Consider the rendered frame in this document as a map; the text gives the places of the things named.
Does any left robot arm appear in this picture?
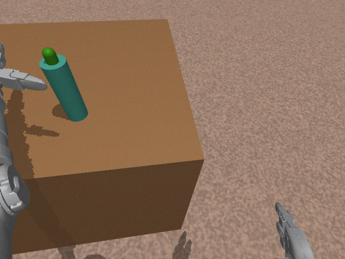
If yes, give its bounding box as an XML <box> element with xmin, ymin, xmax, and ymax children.
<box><xmin>0</xmin><ymin>88</ymin><xmax>30</xmax><ymax>259</ymax></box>

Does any right robot hand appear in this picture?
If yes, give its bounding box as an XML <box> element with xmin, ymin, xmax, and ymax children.
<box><xmin>275</xmin><ymin>202</ymin><xmax>315</xmax><ymax>259</ymax></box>

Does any bottle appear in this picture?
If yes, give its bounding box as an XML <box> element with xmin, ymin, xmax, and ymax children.
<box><xmin>39</xmin><ymin>47</ymin><xmax>88</xmax><ymax>122</ymax></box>

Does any left robot hand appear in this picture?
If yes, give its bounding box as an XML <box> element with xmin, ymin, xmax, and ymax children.
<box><xmin>0</xmin><ymin>42</ymin><xmax>47</xmax><ymax>91</ymax></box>

